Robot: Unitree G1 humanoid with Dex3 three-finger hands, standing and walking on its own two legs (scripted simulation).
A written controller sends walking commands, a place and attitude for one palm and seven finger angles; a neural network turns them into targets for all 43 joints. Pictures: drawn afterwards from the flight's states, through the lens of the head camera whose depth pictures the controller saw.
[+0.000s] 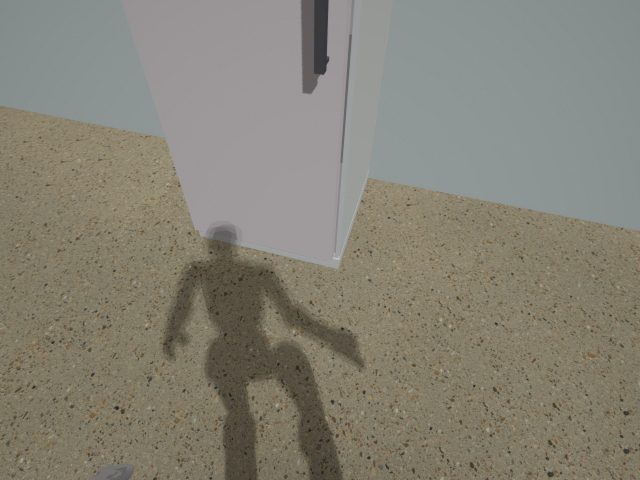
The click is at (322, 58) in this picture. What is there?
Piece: fridge door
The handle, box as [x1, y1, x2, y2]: [314, 0, 328, 74]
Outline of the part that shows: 314,0 314,73 323,74 325,71 326,63 328,61 328,56 326,55 328,0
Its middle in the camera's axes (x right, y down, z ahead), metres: +0.01 -0.51 +0.78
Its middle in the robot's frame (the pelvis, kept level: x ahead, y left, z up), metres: +0.95 +0.05 +0.24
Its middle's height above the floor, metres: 1.01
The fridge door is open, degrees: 0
